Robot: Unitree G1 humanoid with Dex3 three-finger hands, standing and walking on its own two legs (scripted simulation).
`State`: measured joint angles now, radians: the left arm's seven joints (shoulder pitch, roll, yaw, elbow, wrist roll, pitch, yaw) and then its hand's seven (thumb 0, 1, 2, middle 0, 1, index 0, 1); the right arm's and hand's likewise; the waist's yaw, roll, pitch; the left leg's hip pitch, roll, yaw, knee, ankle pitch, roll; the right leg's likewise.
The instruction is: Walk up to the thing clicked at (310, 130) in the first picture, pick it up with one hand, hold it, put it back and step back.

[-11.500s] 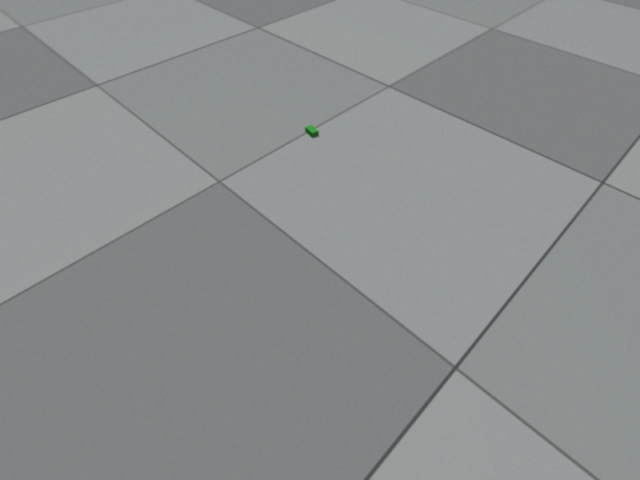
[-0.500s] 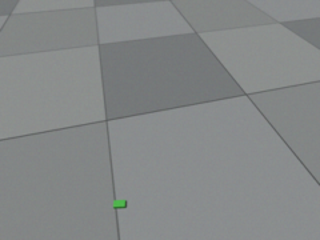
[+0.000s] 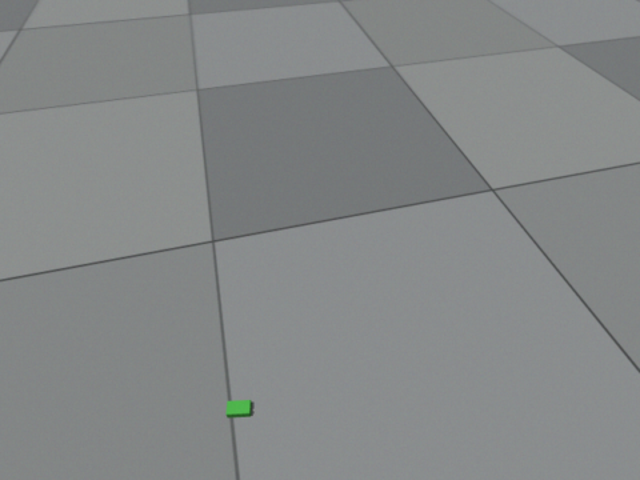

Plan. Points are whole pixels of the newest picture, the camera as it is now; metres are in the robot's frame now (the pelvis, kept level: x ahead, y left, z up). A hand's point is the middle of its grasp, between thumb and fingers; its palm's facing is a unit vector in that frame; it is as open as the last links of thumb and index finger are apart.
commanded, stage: stand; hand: left
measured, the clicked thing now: (239, 408) +0.46 +0.26 -0.77
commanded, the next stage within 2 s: walk up in 0.20 s
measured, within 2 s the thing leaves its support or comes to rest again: neither
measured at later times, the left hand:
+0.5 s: hand out of the picture +0.06 +0.29 -0.16, palm faces -0.01 -0.92 -0.39, open 7.4 cm
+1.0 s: hand out of the picture +0.10 +0.29 -0.16, palm faces -0.03 -0.92 -0.40, open 7.4 cm
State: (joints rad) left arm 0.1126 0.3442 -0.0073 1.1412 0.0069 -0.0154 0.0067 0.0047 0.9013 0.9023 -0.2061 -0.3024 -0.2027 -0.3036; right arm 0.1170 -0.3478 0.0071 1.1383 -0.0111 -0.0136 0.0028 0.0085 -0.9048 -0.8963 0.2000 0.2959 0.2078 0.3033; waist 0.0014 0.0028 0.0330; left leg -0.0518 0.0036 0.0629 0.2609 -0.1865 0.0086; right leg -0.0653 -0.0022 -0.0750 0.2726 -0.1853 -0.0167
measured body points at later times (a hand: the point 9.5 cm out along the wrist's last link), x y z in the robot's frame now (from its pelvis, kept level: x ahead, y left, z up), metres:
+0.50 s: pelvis +0.01 +0.02 -0.01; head +0.02 +0.02 +0.44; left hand +0.06 +0.34 -0.13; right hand +0.08 -0.29 -0.13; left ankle -0.03 +0.11 -0.75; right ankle -0.02 -0.10 -0.75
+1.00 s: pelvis +0.02 +0.03 -0.02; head +0.04 +0.02 +0.43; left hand +0.10 +0.34 -0.13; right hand +0.09 -0.28 -0.15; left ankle -0.03 +0.11 -0.75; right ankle +0.02 -0.09 -0.75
